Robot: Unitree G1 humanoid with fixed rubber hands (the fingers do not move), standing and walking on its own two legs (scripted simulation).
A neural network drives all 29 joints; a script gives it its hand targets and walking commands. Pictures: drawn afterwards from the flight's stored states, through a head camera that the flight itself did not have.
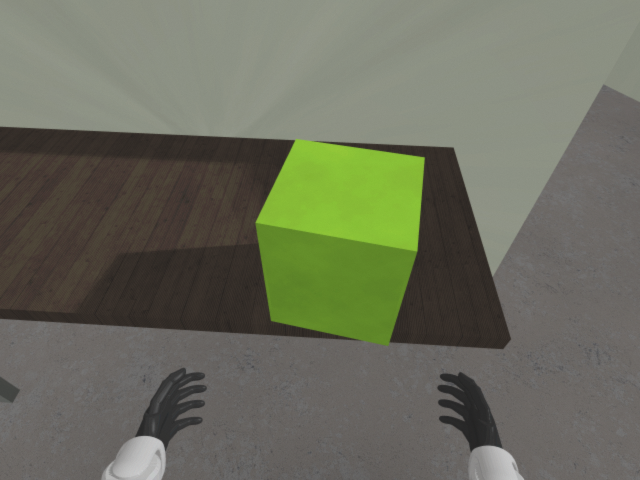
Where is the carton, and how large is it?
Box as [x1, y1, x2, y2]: [255, 139, 424, 345]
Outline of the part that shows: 296,139 255,222 271,320 387,345 417,249 424,157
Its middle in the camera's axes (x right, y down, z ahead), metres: +0.04 +0.01 +0.65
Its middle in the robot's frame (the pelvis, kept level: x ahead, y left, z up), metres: +0.47 -0.01 -0.01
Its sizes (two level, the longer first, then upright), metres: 0.210 0.200 0.250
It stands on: a table, 0.63 m high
